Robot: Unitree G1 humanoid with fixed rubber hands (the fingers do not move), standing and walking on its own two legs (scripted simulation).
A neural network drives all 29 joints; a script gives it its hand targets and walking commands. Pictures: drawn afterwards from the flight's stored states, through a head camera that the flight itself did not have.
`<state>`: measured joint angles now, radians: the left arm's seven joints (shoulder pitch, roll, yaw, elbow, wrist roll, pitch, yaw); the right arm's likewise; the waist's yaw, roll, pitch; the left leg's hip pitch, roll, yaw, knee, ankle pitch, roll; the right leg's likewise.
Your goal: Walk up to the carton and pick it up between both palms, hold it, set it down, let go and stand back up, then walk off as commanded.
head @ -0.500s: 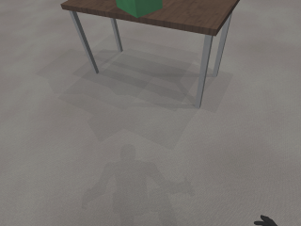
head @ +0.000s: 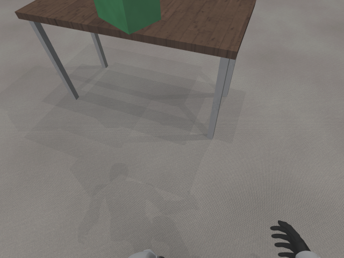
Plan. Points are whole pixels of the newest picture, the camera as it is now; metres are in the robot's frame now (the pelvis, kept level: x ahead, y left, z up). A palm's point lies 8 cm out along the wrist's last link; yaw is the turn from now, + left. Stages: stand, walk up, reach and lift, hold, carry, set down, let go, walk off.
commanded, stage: walk up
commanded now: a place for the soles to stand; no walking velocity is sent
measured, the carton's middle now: out of the picture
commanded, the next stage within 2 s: none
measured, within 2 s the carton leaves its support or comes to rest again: neither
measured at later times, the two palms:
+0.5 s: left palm (49, 191) +0.32 +0.35 -0.09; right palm (270, 198) +0.29 -0.28 -0.13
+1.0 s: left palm (39, 123) +0.59 +0.48 -0.10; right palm (222, 142) +0.46 -0.16 -0.09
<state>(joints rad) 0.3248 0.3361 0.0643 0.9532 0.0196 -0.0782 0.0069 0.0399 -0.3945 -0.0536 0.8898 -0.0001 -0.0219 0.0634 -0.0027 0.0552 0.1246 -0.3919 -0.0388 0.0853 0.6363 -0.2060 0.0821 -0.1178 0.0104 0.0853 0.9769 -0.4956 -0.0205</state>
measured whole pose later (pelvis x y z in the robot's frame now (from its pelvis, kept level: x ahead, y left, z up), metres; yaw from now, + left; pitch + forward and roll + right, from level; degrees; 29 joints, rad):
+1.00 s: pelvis +0.44 +0.16 -0.01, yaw -14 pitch -9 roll -2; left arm 0.24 0.46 0.05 0.93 0.01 -0.08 0.04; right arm 0.16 -0.38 -0.10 0.87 0.00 0.00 0.09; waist 0.00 0.01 0.15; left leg -0.29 0.00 0.14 0.76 -0.33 0.09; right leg -0.35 -0.05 0.00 1.22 -0.46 0.00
